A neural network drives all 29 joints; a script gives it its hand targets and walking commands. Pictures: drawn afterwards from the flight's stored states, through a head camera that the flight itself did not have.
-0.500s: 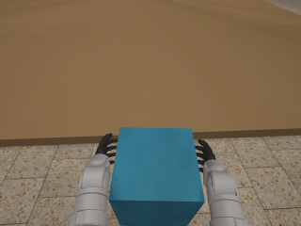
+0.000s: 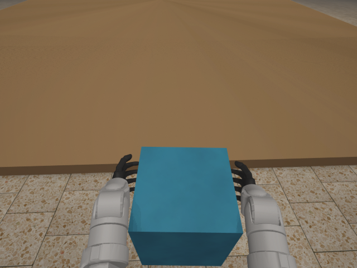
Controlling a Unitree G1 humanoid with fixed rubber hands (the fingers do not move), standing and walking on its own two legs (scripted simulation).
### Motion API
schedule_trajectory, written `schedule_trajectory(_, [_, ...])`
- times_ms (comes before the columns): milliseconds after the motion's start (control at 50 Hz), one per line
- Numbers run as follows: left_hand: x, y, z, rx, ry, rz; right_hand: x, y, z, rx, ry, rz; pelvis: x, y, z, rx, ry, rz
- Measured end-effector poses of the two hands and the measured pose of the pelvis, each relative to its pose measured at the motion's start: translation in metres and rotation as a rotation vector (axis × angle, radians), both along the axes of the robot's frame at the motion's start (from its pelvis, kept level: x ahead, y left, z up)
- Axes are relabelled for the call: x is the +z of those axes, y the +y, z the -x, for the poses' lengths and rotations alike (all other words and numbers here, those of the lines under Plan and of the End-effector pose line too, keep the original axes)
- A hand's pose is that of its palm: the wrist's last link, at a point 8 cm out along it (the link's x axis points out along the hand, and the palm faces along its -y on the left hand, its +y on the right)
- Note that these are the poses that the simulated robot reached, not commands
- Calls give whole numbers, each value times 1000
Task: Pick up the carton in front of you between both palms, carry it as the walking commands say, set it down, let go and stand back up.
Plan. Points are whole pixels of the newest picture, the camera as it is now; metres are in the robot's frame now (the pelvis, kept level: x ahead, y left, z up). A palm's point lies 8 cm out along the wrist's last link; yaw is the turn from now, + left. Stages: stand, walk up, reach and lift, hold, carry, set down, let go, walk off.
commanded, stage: carry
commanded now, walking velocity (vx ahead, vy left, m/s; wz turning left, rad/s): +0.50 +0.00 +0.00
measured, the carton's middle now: (182, 208) +0.29 +0.00 -0.03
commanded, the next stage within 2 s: none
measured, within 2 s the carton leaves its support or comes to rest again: neither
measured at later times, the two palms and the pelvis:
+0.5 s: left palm (127, 140) +0.41 +0.15 +0.09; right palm (241, 146) +0.40 -0.15 +0.09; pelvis +0.16 +0.00 -0.01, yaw +2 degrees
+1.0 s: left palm (123, 80) +0.71 +0.22 +0.11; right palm (205, 83) +0.70 -0.08 +0.11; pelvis +0.44 +0.07 -0.01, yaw +0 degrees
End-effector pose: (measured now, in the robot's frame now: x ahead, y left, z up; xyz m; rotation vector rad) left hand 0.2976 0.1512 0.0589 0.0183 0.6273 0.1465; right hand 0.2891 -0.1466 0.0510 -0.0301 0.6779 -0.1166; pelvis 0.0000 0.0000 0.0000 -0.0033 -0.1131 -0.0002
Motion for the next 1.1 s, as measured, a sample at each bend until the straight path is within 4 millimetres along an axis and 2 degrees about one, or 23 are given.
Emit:
schedule_trajectory(80, [4, 3, -7, 7, -17, 12, 6, 3, -8, -1, -17, 1, -1, 2, -6, 26, 68, 5])
schedule_trajectory(140, [9, 14, -15, 20, -53, 26, 15, 13, -20, -3, -53, -6, -6, 10, -15, 38, 103, 1])
schedule_trajectory(220, [22, 28, -27, 46, -77, 44, 29, 28, -37, 3, -77, -14, -4, 19, -35, 6, 144, 6])
schedule_trajectory(280, [34, 30, -41, 54, -74, 65, 40, 29, -50, -1, -72, -24, 3, 20, -54, 0, 174, 23])
schedule_trajectory(380, [49, 17, -75, 38, -84, 70, 52, 16, -76, -38, -84, -43, 5, 14, -95, 2, 203, 35])
schedule_trajectory(480, [39, -1, -109, 26, -74, 60, 39, -2, -107, -71, -77, -74, -12, 1, -146, 32, 200, 37])
schedule_trajectory(540, [29, 3, -120, 60, -4, 74, 35, 1, -126, -60, -8, -68, -7, -2, -174, 50, 204, 24])
schedule_trajectory(620, [30, 16, -145, 123, 33, 86, 38, 14, -167, -17, 30, -71, 1, 0, -215, 50, 205, 7])
schedule_trajectory(740, [35, 40, -216, 144, -5, 96, 40, 38, -243, 5, -5, -81, -2, 20, -290, 50, 194, 1])
schedule_trajectory(840, [28, 64, -296, 120, -80, 121, 35, 62, -315, -15, -82, -73, -25, 48, -364, 34, 172, -10])
schedule_trajectory(900, [28, 71, -341, 92, -71, 130, 36, 69, -350, -47, -76, -67, -24, 61, -396, 12, 179, -11])
schedule_trajectory(1000, [54, 70, -416, 40, -93, 146, 64, 68, -409, -106, -104, -66, -6, 73, -444, 4, 187, 7])
schedule_trajectory(1100, [84, 72, -497, 38, -156, 137, 93, 70, -492, -98, -166, -71, 2, 75, -502, 14, 196, 12])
